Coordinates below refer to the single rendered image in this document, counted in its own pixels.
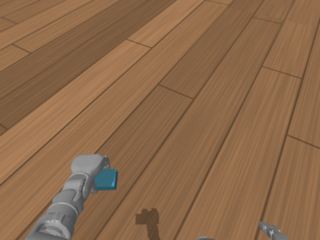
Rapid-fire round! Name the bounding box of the left robot arm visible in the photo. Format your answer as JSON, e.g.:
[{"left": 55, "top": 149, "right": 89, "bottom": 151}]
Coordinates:
[{"left": 24, "top": 171, "right": 94, "bottom": 240}]

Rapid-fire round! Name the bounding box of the left robot hand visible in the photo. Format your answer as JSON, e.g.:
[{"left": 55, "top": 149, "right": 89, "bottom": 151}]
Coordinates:
[{"left": 70, "top": 154, "right": 111, "bottom": 194}]

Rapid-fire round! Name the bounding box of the right robot hand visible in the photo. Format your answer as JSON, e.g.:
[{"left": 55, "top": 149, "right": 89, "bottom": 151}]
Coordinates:
[{"left": 258, "top": 221, "right": 289, "bottom": 240}]

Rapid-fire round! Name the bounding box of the small box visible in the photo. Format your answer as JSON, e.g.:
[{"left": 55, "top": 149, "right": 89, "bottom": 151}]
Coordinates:
[{"left": 94, "top": 169, "right": 118, "bottom": 191}]

